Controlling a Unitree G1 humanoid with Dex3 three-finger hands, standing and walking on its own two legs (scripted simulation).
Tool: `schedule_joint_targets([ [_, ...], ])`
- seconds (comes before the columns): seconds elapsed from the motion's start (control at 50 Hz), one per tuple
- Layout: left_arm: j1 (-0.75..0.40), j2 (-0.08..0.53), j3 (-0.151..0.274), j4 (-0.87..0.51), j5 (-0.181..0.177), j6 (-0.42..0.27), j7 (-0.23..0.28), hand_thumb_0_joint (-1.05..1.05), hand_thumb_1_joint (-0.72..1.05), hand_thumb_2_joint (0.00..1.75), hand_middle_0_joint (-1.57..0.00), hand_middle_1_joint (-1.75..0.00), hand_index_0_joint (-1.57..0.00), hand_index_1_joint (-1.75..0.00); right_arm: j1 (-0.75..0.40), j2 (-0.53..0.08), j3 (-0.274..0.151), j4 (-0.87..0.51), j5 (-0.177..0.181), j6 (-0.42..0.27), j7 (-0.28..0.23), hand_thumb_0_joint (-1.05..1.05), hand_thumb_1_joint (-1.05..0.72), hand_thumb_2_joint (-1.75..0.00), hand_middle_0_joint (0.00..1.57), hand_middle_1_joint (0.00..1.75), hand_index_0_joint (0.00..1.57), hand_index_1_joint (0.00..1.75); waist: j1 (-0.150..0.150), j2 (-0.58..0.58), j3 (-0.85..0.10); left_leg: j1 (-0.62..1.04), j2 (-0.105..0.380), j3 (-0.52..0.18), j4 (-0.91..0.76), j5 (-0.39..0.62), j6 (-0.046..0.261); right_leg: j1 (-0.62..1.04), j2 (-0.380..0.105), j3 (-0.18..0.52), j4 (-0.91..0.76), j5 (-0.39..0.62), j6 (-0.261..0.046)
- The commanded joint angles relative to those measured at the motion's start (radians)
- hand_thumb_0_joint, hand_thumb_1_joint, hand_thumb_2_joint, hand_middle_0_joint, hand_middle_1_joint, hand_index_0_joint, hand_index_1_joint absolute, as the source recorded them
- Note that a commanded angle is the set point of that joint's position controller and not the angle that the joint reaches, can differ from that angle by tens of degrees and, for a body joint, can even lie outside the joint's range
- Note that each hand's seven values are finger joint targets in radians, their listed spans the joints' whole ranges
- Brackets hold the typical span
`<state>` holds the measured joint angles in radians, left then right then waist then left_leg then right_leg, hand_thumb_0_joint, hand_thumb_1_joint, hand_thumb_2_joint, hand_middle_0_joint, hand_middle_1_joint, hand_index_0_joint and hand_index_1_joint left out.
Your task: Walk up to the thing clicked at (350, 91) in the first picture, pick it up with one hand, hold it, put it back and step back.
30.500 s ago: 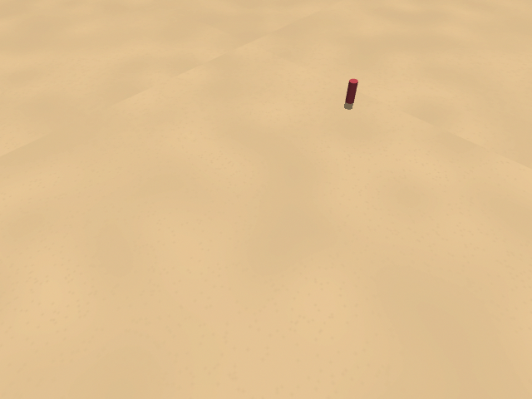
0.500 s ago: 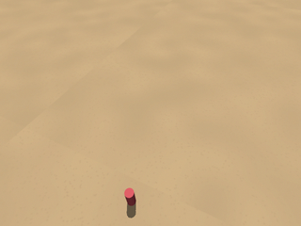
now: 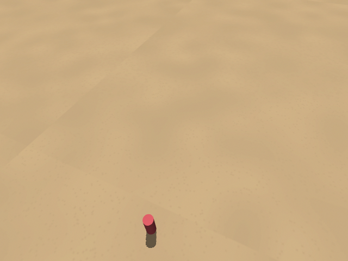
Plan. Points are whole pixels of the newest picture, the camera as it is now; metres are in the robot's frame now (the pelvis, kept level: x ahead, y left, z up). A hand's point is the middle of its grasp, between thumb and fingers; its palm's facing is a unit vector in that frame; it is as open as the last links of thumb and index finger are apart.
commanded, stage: stand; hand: left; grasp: from the side
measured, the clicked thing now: (149, 224) +0.43 +0.16 -0.71
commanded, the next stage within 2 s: step back in 0.94 s
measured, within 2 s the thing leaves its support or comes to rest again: neither
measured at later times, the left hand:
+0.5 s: hand out of the picture +0.09 +0.24 -0.15, palm faces -0.02 -0.94 -0.35, open 7.4 cm
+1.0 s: hand out of the picture +0.11 +0.24 -0.15, palm faces +0.00 -0.94 -0.35, open 7.4 cm
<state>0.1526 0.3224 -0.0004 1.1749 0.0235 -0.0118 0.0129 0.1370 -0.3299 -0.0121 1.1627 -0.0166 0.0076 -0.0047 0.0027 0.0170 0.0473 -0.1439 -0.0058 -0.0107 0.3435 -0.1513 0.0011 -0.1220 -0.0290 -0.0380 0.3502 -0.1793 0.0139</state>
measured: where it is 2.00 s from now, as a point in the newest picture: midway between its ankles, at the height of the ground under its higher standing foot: outside the picture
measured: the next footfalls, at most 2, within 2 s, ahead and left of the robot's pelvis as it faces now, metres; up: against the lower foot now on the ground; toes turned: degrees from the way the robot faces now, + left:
left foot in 1.24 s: +0.00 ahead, +0.13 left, +0.00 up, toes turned -2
right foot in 1.64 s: -0.04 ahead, -0.07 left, +0.00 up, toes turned +1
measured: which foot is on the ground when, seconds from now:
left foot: down 0.00-1.00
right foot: down 0.00-1.00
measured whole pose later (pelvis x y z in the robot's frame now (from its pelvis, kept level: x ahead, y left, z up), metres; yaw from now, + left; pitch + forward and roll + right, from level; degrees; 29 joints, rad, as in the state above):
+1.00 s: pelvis +0.02 -0.02 +0.00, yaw +0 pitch -2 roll +0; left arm 0.09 0.33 0.03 1.13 0.00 -0.01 0.01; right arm 0.08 -0.35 -0.01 1.12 0.00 0.01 0.00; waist -0.01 0.03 0.07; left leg -0.15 0.02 -0.01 0.37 -0.20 -0.02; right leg -0.12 0.00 -0.04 0.36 -0.21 -0.01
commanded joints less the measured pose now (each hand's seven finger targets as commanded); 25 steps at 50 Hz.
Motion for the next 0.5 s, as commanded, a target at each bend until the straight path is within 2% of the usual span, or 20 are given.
schedule_joint_targets([
  [0.0, -0.054, 0.201, 0.037, -0.064, -0.005, -0.027, 0.012, 0.00, 0.90, 0.90, -0.20, -0.30, -0.20, -0.30, -0.054, -0.190, -0.033, -0.058, -0.001, -0.031, -0.009, 0.00, -0.90, -0.90, 0.20, 0.30, 0.20, 0.30, 0.001, -0.026, -0.049, 0.014, 0.115, -0.101, -0.065, 0.055, 0.025, -0.002, -0.108, 0.103, -0.085, 0.030, -0.025],
  [0.04, -0.058, 0.204, 0.037, -0.064, -0.006, -0.027, 0.012, 0.00, 0.90, 0.90, -0.20, -0.30, -0.20, -0.30, -0.048, -0.192, -0.031, -0.054, 0.000, -0.032, -0.009, 0.00, -0.90, -0.90, 0.20, 0.30, 0.20, 0.30, -0.002, -0.029, -0.053, 0.016, 0.116, -0.098, -0.064, 0.069, 0.024, 0.012, -0.108, 0.104, -0.083, 0.061, -0.025],
  [0.2, -0.056, 0.205, 0.040, -0.058, -0.008, -0.019, 0.009, 0.00, 0.90, 0.90, -0.20, -0.30, -0.20, -0.30, -0.050, -0.199, -0.031, -0.047, 0.000, -0.031, -0.012, 0.00, -0.90, -0.90, 0.20, 0.30, 0.20, 0.30, 0.001, -0.020, -0.031, 0.012, 0.119, -0.098, -0.087, 0.034, 0.013, -0.001, -0.101, 0.099, -0.089, 0.017, -0.027],
  [0.22, -0.057, 0.201, 0.040, -0.063, -0.006, -0.022, 0.009, 0.00, 0.90, 0.90, -0.20, -0.30, -0.20, -0.30, -0.057, -0.207, -0.032, -0.051, 0.000, -0.034, -0.013, 0.00, -0.90, -0.90, 0.20, 0.30, 0.20, 0.30, 0.003, -0.008, -0.048, 0.021, 0.122, -0.097, -0.077, 0.067, 0.017, 0.017, -0.105, 0.101, -0.089, 0.060, -0.026],
  [0.24, -0.060, 0.206, 0.041, -0.063, -0.008, -0.022, 0.008, 0.00, 0.90, 0.90, -0.20, -0.30, -0.20, -0.30, -0.048, -0.197, -0.028, -0.049, 0.001, -0.033, -0.012, 0.00, -0.90, -0.90, 0.20, 0.30, 0.20, 0.30, 0.000, -0.015, -0.039, 0.012, 0.119, -0.094, -0.086, 0.052, 0.015, 0.012, -0.104, 0.101, -0.088, 0.053, -0.024],
  [0.32, -0.071, 0.204, 0.043, -0.067, -0.008, -0.023, 0.010, 0.00, 0.90, 0.90, -0.20, -0.30, -0.20, -0.30, -0.062, -0.201, -0.031, -0.051, 0.000, -0.036, -0.013, 0.00, -0.90, -0.90, 0.20, 0.30, 0.20, 0.30, 0.002, -0.020, -0.052, 0.036, 0.129, -0.095, -0.076, 0.128, 0.016, 0.026, -0.107, 0.098, -0.081, 0.113, -0.024],
  [0.38, -0.074, 0.210, 0.046, -0.066, -0.012, -0.022, 0.008, 0.00, 0.90, 0.90, -0.20, -0.30, -0.20, -0.30, -0.055, -0.196, -0.027, -0.049, 0.000, -0.035, -0.013, 0.00, -0.90, -0.90, 0.20, 0.30, 0.20, 0.30, 0.000, -0.022, -0.045, 0.032, 0.122, -0.089, -0.088, 0.083, 0.011, 0.016, -0.104, 0.101, -0.089, 0.079, -0.024],
  [0.42, -0.081, 0.207, 0.045, -0.070, -0.012, -0.023, 0.008, 0.00, 0.90, 0.90, -0.20, -0.30, -0.20, -0.30, -0.060, -0.199, -0.028, -0.051, 0.000, -0.037, -0.012, 0.00, -0.90, -0.90, 0.20, 0.30, 0.20, 0.30, 0.000, -0.022, -0.049, 0.038, 0.129, -0.089, -0.083, 0.112, 0.010, 0.025, -0.107, 0.103, -0.090, 0.097, -0.025],
  [0.48, -0.082, 0.211, 0.047, -0.071, -0.010, -0.021, 0.007, 0.00, 0.90, 0.90, -0.20, -0.30, -0.20, -0.30, -0.060, -0.200, -0.028, -0.052, 0.000, -0.036, -0.013, 0.00, -0.90, -0.90, 0.20, 0.30, 0.20, 0.30, -0.002, -0.019, -0.059, 0.034, 0.126, -0.087, -0.091, 0.078, 0.009, 0.027, -0.104, 0.101, -0.091, 0.074, -0.026],
])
